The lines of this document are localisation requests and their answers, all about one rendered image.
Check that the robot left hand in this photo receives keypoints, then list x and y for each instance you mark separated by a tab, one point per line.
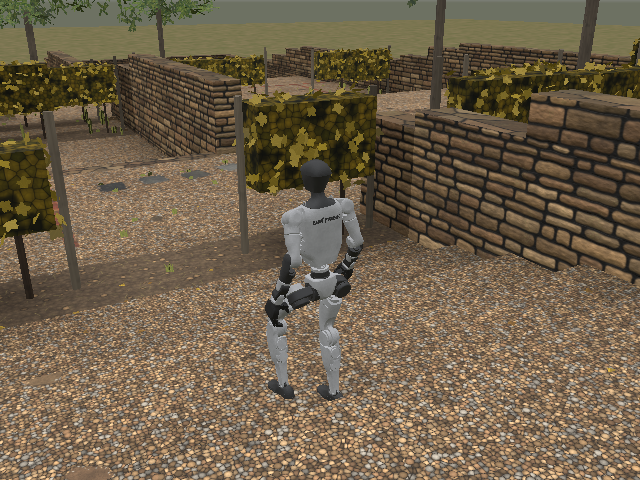
272	311

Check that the right robot foot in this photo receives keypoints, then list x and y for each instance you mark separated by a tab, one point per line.
323	390

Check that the robot left forearm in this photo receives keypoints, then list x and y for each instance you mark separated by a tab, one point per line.
284	281

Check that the robot right upper arm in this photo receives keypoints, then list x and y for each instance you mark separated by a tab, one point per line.
350	221

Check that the robot left upper arm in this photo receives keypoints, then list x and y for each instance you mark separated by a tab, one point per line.
291	221

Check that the robot right hand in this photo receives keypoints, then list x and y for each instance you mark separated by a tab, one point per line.
342	270

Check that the humanoid robot torso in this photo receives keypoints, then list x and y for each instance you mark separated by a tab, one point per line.
320	243

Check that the robot right forearm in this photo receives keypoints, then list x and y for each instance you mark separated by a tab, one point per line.
351	256

